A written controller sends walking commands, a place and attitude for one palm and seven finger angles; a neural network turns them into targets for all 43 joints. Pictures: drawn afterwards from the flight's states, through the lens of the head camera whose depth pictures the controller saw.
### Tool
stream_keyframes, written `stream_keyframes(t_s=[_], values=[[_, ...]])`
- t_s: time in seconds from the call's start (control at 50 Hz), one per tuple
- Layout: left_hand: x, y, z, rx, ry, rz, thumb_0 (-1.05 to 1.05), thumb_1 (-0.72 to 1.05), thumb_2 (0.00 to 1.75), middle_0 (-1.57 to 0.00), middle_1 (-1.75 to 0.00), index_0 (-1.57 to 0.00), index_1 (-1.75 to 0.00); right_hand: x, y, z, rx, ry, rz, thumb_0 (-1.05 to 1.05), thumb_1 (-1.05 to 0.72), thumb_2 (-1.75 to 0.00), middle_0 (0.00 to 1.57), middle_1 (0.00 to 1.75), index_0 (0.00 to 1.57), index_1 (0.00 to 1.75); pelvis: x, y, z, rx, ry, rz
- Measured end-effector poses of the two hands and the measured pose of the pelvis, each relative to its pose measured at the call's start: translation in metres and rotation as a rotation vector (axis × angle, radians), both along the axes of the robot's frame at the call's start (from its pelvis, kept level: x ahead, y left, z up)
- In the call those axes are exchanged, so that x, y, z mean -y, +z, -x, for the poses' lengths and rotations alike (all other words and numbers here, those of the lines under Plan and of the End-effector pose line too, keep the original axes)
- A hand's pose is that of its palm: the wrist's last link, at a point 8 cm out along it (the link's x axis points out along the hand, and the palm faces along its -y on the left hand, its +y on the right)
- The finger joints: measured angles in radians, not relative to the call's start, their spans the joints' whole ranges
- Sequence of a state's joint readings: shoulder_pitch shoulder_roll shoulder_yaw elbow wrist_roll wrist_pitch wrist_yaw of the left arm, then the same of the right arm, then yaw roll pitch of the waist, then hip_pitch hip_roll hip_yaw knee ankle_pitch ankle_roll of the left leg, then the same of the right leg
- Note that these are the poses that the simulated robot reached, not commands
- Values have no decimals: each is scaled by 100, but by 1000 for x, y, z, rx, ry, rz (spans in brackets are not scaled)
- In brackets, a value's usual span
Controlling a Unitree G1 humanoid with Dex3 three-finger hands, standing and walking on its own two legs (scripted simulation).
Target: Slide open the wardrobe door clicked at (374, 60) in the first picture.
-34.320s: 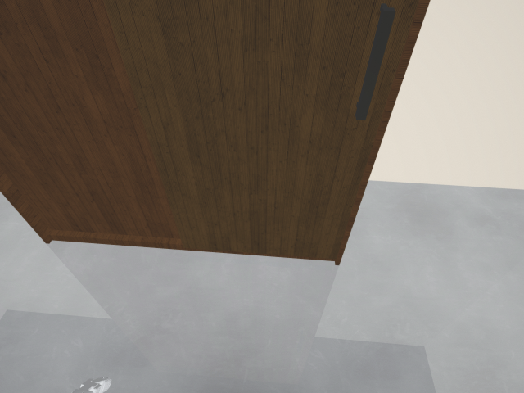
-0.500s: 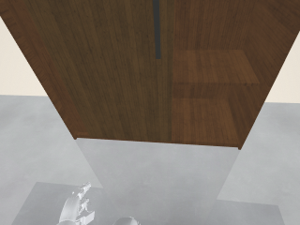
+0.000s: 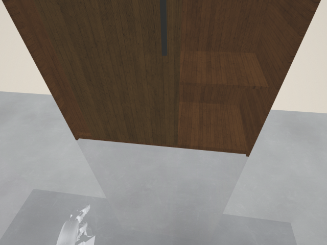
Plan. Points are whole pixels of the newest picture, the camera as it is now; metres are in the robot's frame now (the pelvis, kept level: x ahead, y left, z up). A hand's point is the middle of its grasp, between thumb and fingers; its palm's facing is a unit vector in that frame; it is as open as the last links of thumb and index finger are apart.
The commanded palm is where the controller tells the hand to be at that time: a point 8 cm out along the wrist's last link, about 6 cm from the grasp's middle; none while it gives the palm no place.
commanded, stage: stop stepping back and stand still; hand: right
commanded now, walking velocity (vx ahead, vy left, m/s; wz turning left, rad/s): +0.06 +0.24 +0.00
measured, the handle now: (164, 25) +0.94 +0.04 +0.17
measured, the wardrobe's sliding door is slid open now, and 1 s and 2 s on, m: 0.51 0.51 0.51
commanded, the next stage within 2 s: let the arm hang, fingers relaxed in 0.16 s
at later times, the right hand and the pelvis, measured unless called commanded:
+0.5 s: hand out of the picture +0.14 -0.18 -0.13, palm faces +0.02 +0.98 -0.21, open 7.4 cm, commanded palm none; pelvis +0.03 +0.00 +0.00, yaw -3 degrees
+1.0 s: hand out of the picture +0.07 -0.21 -0.14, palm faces +0.01 +0.98 -0.20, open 7.3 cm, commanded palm none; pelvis +0.07 -0.03 +0.03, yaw +0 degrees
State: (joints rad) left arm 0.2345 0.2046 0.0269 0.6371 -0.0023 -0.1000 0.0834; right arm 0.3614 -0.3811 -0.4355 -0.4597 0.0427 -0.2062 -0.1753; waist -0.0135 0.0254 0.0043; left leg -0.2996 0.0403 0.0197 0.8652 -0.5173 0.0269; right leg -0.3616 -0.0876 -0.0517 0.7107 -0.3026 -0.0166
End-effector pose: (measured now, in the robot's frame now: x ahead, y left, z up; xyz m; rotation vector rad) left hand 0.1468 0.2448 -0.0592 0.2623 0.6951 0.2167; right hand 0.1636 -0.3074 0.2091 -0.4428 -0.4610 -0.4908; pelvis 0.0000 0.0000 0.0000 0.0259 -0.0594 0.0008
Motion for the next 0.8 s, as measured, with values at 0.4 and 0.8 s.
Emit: stream_keyframes(t_s=[0.4,0.8], values=[[-1,-53,2,-272,-67,137,1,91,90,-20,-30,-20,-30,-13,-173,-29,-883,-54,-240,0,-90,-90,20,30,20,30,-3,7,-23,-42,-62,35],[40,-54,82,-689,71,147,1,91,90,-20,-30,-20,-30,-52,-323,115,-1806,-116,-622,-1,-94,-90,20,30,21,30,18,29,-61,-55,-19,17]])
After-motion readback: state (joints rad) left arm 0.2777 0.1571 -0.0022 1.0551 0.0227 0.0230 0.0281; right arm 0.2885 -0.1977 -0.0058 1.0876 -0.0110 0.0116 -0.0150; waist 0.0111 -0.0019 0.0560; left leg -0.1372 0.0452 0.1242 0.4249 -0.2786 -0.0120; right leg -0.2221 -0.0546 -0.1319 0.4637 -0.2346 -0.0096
